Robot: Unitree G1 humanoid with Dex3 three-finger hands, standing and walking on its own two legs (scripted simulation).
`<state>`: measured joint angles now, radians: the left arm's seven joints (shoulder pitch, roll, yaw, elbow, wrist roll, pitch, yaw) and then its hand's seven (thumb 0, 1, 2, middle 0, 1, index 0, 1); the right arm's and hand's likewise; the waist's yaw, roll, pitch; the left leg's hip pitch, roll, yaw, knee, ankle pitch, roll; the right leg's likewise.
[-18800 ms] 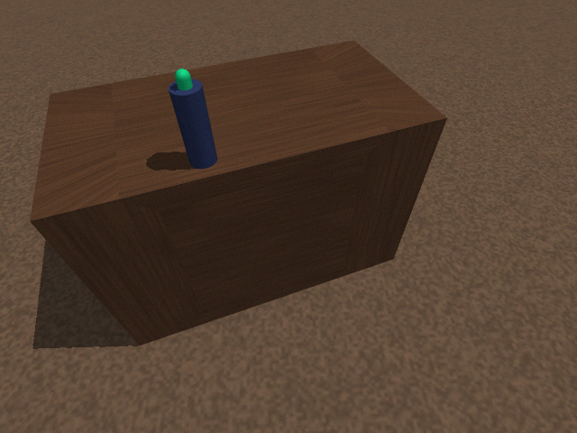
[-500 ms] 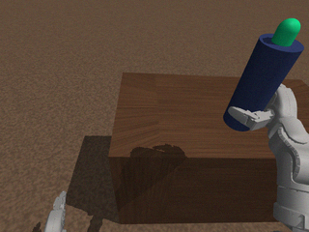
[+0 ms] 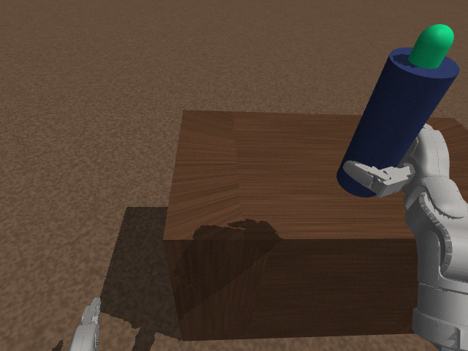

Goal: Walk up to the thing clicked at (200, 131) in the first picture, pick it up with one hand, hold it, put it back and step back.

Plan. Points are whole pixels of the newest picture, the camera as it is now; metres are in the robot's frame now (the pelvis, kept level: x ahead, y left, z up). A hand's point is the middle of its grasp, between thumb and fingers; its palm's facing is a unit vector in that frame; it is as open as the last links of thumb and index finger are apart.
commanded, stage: hold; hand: right
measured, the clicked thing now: (390, 121) +0.32 -0.17 +0.29
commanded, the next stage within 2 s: crouch in 0.34 s
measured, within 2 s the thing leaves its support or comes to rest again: neither
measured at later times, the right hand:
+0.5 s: hand (360, 160) +0.33 -0.16 +0.22, palm faces +0.08 +1.00 -0.02, open 10.1 cm
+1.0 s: hand (346, 169) +0.39 -0.18 +0.15, palm faces +0.15 +0.99 +0.02, open 10.1 cm
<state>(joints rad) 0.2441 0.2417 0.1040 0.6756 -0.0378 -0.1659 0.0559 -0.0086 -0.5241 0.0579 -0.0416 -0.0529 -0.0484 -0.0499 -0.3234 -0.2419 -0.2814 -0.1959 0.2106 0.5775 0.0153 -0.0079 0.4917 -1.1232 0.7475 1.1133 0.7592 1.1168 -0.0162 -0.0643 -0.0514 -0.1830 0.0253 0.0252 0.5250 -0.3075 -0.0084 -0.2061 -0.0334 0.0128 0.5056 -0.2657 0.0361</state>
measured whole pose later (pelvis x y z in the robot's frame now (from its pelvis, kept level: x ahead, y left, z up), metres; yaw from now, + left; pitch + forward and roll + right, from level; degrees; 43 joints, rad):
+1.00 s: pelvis -0.02 -0.01 +0.00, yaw +2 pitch +1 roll +0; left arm 0.23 0.21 0.07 0.67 -0.01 -0.23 0.06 -0.01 -0.52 0.06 -0.04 -0.05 -0.05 -0.05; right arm -0.48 -0.26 -0.29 0.38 0.17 0.24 0.00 -0.01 0.49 -1.13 0.75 1.10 0.77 1.10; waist 0.04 -0.03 -0.03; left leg -0.29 0.02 0.00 0.55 -0.28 -0.01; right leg -0.31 -0.04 -0.01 0.54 -0.26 0.03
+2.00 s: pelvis -0.02 -0.01 -0.02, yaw +3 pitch +10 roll +1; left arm 0.27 0.22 0.05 0.46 0.00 -0.12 0.05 -0.01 -0.53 0.07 -0.05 -0.05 -0.05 -0.05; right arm -0.63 -0.38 -0.38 0.94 0.13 -0.24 0.08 -0.01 0.49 -1.14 0.75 1.11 0.76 1.11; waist 0.10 0.02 -0.07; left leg -0.55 0.00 -0.01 0.70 -0.33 -0.02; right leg -0.57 -0.06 -0.02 0.72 -0.33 0.02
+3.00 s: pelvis -0.02 -0.02 -0.06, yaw +3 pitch +17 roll +2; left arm 0.37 0.23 0.06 0.21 0.04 -0.08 0.01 -0.01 -0.54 0.07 -0.05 -0.05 -0.05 -0.05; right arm -0.65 -0.40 -0.45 1.01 0.08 -0.39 0.08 -0.01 0.47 -1.11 0.74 1.10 0.76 1.10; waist 0.15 0.02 -0.12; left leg -0.82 0.00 0.00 0.96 -0.44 -0.03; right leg -0.86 -0.06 0.01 1.00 -0.44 0.02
